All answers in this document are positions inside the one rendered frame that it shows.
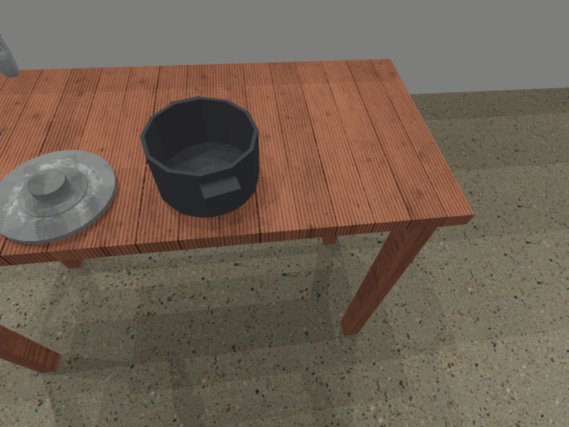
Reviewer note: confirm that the knob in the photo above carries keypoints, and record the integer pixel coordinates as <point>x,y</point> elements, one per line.
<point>48,184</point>

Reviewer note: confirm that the table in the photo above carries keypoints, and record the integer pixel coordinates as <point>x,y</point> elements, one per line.
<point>343,150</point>

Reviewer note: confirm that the lid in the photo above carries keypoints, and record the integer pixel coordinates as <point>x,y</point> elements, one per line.
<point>92,186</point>

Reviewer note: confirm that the pot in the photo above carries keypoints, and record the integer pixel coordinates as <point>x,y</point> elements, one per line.
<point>203,154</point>

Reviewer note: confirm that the robot left hand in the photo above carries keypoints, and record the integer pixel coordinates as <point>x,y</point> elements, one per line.
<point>8,65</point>

